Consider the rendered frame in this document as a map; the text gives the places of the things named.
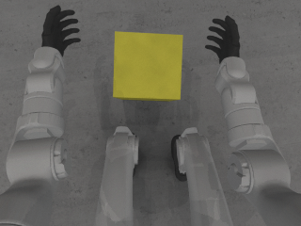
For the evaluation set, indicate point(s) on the left robot upper arm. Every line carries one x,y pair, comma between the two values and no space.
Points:
35,167

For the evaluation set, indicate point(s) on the right robot forearm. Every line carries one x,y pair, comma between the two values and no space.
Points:
246,129

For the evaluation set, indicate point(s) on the robot left hand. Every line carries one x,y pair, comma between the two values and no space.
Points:
53,35

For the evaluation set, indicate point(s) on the left robot forearm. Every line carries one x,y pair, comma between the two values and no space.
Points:
43,98

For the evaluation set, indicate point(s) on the right robot upper arm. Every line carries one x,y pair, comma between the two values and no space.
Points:
263,177

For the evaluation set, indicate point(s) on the carton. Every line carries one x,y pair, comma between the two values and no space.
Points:
147,66

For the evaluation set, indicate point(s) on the right robot foot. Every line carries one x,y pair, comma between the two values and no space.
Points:
180,176

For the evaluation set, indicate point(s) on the robot right shin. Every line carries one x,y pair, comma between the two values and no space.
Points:
192,130

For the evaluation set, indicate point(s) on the robot right hand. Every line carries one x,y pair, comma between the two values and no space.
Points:
230,45

